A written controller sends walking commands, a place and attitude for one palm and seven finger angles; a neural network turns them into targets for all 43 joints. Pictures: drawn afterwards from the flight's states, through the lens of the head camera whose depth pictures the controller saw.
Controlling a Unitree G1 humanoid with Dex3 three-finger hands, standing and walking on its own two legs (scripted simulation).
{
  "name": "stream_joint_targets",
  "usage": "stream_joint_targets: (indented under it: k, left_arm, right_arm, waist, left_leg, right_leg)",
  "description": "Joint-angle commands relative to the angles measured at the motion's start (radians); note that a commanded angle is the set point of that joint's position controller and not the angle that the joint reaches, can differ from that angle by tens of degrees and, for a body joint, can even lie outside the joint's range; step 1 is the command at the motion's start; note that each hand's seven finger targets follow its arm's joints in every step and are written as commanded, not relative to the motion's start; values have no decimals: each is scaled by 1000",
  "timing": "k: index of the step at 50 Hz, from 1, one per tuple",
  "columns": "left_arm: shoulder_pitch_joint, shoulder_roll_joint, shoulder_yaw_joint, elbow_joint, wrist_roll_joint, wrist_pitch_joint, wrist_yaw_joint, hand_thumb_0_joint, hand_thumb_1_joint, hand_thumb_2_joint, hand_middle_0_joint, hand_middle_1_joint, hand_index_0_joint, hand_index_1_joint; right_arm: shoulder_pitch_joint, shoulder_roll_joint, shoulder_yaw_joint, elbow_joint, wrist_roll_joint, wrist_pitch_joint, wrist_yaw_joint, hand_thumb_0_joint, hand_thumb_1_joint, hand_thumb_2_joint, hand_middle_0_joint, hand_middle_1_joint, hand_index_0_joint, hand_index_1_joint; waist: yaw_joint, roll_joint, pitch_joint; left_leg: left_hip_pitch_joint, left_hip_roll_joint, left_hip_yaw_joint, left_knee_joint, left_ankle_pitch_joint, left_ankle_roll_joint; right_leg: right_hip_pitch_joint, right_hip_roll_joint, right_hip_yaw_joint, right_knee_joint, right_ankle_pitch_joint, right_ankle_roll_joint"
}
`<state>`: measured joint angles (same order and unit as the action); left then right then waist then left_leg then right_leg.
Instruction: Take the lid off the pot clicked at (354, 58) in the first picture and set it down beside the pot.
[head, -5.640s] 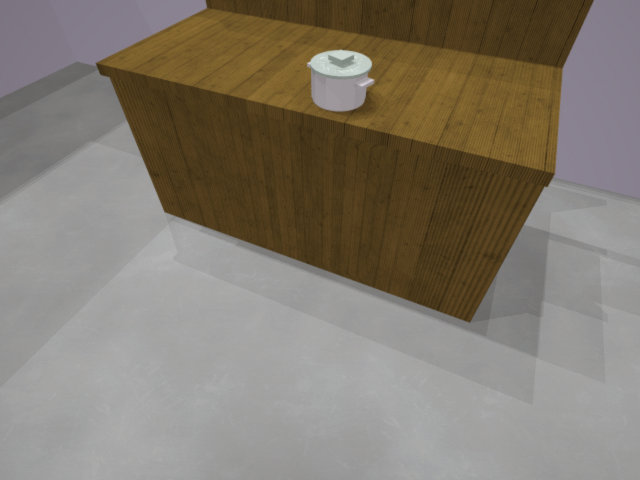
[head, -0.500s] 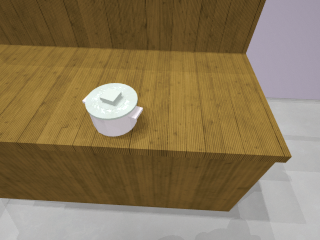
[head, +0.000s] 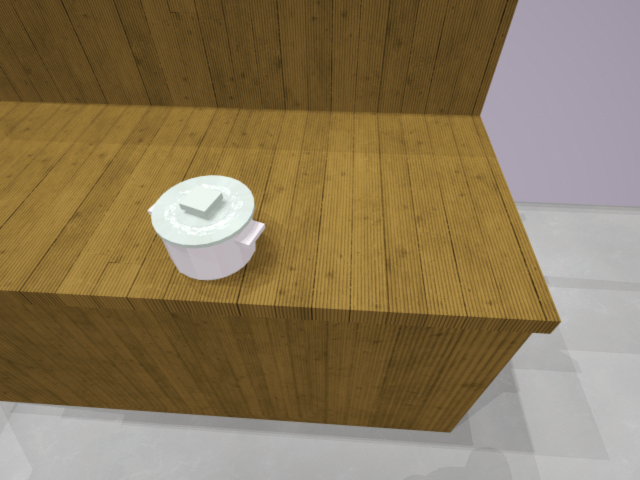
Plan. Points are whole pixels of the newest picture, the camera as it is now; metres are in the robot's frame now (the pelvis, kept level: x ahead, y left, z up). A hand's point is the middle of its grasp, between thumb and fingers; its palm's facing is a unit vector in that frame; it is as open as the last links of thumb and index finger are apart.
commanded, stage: come to a stop and stand still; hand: left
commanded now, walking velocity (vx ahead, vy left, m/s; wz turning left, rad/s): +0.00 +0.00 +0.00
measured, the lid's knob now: (201, 200) +0.51 +0.22 +0.05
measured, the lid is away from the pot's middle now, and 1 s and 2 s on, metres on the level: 0.00 0.00 0.00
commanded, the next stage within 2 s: look again from close up in 0.04 s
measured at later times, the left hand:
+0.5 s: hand out of the picture -0.03 +0.22 -0.19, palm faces +0.03 -0.99 -0.17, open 7.4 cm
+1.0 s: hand out of the picture -0.03 +0.25 -0.19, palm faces +0.01 -0.99 -0.17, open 7.4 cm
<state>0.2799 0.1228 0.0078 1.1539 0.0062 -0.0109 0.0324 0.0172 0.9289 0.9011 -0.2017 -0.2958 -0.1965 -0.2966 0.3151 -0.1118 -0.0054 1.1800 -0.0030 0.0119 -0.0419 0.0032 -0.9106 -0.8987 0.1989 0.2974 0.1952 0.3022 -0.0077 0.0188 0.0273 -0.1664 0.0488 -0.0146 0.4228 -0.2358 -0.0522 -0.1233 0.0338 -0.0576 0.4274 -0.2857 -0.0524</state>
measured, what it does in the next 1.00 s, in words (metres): shifts its weight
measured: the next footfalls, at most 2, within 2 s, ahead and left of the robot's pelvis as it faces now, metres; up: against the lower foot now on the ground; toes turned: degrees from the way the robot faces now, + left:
none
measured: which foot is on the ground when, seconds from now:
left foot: down 0.00-1.00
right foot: down 0.00-1.00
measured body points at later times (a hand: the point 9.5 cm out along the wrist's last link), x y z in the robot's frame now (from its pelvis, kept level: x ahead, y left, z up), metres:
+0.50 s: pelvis -0.02 +0.05 -0.01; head -0.03 +0.07 +0.44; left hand -0.03 +0.27 -0.17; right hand +0.02 -0.18 -0.15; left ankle -0.01 +0.13 -0.74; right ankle -0.03 -0.08 -0.74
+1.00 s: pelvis -0.01 +0.08 +0.00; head +0.00 +0.10 +0.45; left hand -0.03 +0.30 -0.17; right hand +0.00 -0.15 -0.15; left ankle -0.01 +0.13 -0.74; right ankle -0.03 -0.08 -0.74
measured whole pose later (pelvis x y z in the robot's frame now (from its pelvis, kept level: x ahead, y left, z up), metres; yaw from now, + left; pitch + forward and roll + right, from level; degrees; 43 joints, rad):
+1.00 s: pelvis -0.01 +0.08 +0.00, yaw -1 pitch -1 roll -1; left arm 0.33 0.17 -0.01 1.08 0.02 0.00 0.04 0.01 0.91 0.90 -0.20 -0.30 -0.19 -0.30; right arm 0.27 -0.15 0.00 1.09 0.00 -0.01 -0.02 0.01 -0.93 -0.90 0.20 0.30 0.20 0.30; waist 0.01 -0.03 0.04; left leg -0.20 -0.07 0.07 0.47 -0.25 0.10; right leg -0.16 -0.07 -0.01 0.45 -0.27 0.05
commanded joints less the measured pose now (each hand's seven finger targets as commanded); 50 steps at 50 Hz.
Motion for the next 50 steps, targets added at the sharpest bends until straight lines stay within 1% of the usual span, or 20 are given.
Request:
stream_joint_targets:
  k: [1, 6, 7, 8, 9, 10, 11, 13, 14, 15, 16, 17, 18, 19, 21, 23, 25, 28, 42, 50]
  left_arm:
    - [71, 98, 17, -13, -2, -7, 7, 0, 900, 900, -200, -300, -200, -300]
    - [85, 98, 16, -9, 0, -10, 6, 0, 900, 900, -200, -300, -200, -300]
    - [192, 131, 20, -2, 16, -46, 47, 0, 900, 900, -200, -300, -200, -300]
    - [166, 192, 26, -31, 10, -43, 46, 0, 900, 900, -200, -300, -200, -300]
    - [179, 173, 25, -53, 6, -40, 44, 0, 900, 900, -200, -300, -200, -300]
    - [175, 147, 22, -56, 8, -37, 43, 0, 900, 900, -200, -300, -200, -300]
    - [141, 143, 17, -71, 8, -39, 38, 0, 900, 900, -200, -300, -200, -300]
    - [77, 144, 15, -109, 10, -27, 30, 0, 900, 900, -200, -300, -200, -300]
    - [65, 130, 14, -113, 9, -21, 28, 0, 900, 900, -200, -300, -200, -300]
    - [73, 119, 12, -115, 10, -18, 27, 0, 900, 900, -200, -300, -200, -300]
    - [95, 108, 10, -111, 11, -19, 26, 0, 900, 900, -200, -300, -200, -300]
    - [113, 105, 11, -107, 11, -23, 27, 0, 900, 900, -200, -300, -200, -300]
    - [94, 119, 9, -109, 10, -12, 22, 0, 900, 900, -200, -300, -200, -300]
    - [101, 122, 9, -108, 13, -8, 21, 0, 900, 900, -200, -300, -200, -300]
    - [134, 112, 4, -103, 17, -8, 19, 0, 900, 900, -200, -300, -200, -300]
    - [127, 121, 3, -106, 13, -5, 13, 0, 900, 900, -200, -300, -200, -300]
    - [129, 113, 1, -113, 16, -2, 13, 0, 900, 900, -200, -300, -200, -300]
    - [127, 122, 0, -120, 16, 1, 9, 0, 900, 900, -200, -300, -200, -300]
    - [141, 122, -4, -108, 11, -2, 13, 0, 900, 900, -200, -300, -200, -300]
    - [143, 118, -5, -93, 11, 0, 14, 0, 900, 900, -200, -300, -200, -300]
  right_arm:
    - [57, -85, -7, -25, -5, -12, -10, 0, -900, -900, 200, 300, 200, 300]
    - [40, -92, -6, -31, -6, -13, -8, 0, -900, -900, 200, 300, 200, 300]
    - [-102, -117, -11, -116, 1, -34, 10, 0, -900, -900, 200, 300, 200, 300]
    - [-81, -93, -8, -159, 3, -15, 9, 0, -900, -900, 200, 300, 200, 300]
    - [-41, -65, -15, -164, 0, -18, 3, 0, -900, -900, 200, 300, 200, 300]
    - [-38, -72, -18, -169, -2, -27, 4, 0, -900, -900, 200, 300, 200, 300]
    - [-23, -77, -21, -157, 1, -25, 7, 0, -900, -900, 200, 300, 200, 300]
    - [4, -86, -25, -151, -4, -21, 14, 0, -900, -900, 200, 300, 200, 300]
    - [4, -101, -24, -149, -7, -24, 15, 0, -900, -900, 200, 300, 200, 300]
    - [0, -117, -25, -151, -10, -28, 16, 0, -900, -900, 200, 300, 200, 300]
    - [-6, -130, -23, -154, -12, -29, 16, 0, -900, -900, 200, 300, 200, 300]
    - [-6, -136, -20, -158, -13, -28, 15, 0, -900, -900, 200, 300, 200, 300]
    - [-17, -132, -19, -163, -13, -28, 15, 0, -900, -900, 200, 300, 200, 300]
    - [-24, -139, -16, -167, -13, -30, 15, 0, -900, -900, 200, 300, 200, 300]
    - [-37, -145, -13, -173, -9, -35, 15, 0, -900, -900, 200, 300, 200, 300]
    - [-33, -150, -13, -181, -9, -37, 14, 0, -900, -900, 200, 300, 200, 300]
    - [-35, -161, -16, -184, -9, -36, 15, 0, -900, -900, 200, 300, 200, 300]
    - [-34, -169, -16, -185, -8, -37, 18, 0, -900, -900, 200, 300, 200, 300]
    - [-2, -167, -11, -143, 0, -49, 14, 0, -900, -900, 200, 300, 200, 300]
    - [-3, -159, -10, -125, 1, -47, 14, 0, -900, -900, 200, 300, 200, 300]
  waist:
    - [3, -31, 73]
    - [4, -38, 80]
    - [72, -141, 131]
    - [21, -155, 95]
    - [21, -176, 24]
    - [14, -158, -29]
    - [-2, -199, -60]
    - [-23, -105, -51]
    - [-27, -43, 5]
    - [-20, 4, 43]
    - [-6, 7, 67]
    - [-1, -39, 74]
    - [-1, 73, 64]
    - [4, 105, 84]
    - [19, 73, 86]
    - [20, 46, 59]
    - [18, 4, 76]
    - [23, 21, 68]
    - [19, 5, 14]
    - [20, -13, 49]
  left_leg:
    - [-16, 44, -34, -49, 152, 51]
    - [-3, 40, -32, -53, 139, 52]
    - [-164, 11, 30, 222, -4, 21]
    - [-187, -7, 17, 228, -123, 32]
    - [-193, -16, 25, 225, -144, 54]
    - [-178, -17, 26, 232, -140, 57]
    - [-138, -15, 20, 215, -122, 57]
    - [-27, -18, 30, 117, -33, 53]
    - [-22, 3, -9, 84, -5, 62]
    - [-52, 34, -45, 53, 26, 76]
    - [-85, 56, -56, 38, 33, 87]
    - [-101, 55, -49, 47, 21, 88]
    - [-99, 48, -73, 15, -5, 88]
    - [-127, 53, -98, -4, -14, 96]
    - [-154, 60, -112, -32, -22, 105]
    - [-133, 60, -119, -47, -35, 108]
    - [-149, 62, -133, -72, -96, 110]
    - [-149, 69, -150, -121, -144, 115]
    - [-30, 61, -123, -98, 117, 115]
    - [-34, 52, -107, -102, 108, 114]
  right_leg:
    - [-60, -135, 110, -118, 205, 18]
    - [-81, -137, 117, -135, 165, 21]
    - [-76, -217, 228, -119, 737, 107]
    - [14, -275, 224, -79, 934, 80]
    - [55, -286, 223, -62, 878, 72]
    - [57, -270, 198, -30, 818, 15]
    - [41, -255, 178, -33, 673, -28]
    - [-84, -211, 155, -40, 284, -33]
    - [-168, -179, 141, -39, 103, -15]
    - [-190, -144, 128, -32, 27, 1]
    - [-183, -129, 121, -37, 21, 6]
    - [-177, -127, 132, -53, 16, 3]
    - [-174, -126, 123, -34, -31, -1]
    - [-163, -110, 103, -12, -25, 5]
    - [-127, -103, 94, -9, 9, 11]
    - [-115, -101, 84, -6, 15, 13]
    - [-124, -101, 77, -4, -2, 20]
    - [-115, -99, 60, 7, 1, 27]
    - [-89, -126, 55, -9, 92, 40]
    - [-89, -135, 61, -27, 107, 43]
